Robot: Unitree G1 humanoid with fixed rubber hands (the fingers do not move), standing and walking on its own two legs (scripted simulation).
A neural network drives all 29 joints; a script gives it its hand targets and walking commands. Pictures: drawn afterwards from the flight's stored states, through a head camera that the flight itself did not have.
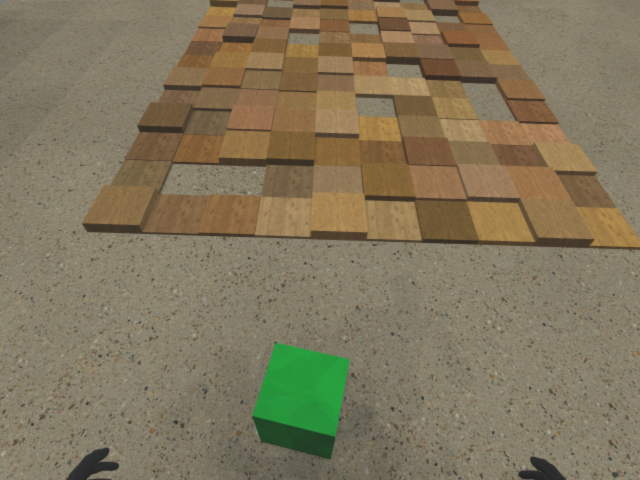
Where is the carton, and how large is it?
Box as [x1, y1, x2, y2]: [252, 343, 349, 458]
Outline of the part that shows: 275,343 252,415 261,441 330,458 349,359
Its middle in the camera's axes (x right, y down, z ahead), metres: -0.04 +0.45 +1.09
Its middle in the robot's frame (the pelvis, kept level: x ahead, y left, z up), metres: +0.42 +0.03 -0.66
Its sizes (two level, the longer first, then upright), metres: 0.210 0.200 0.250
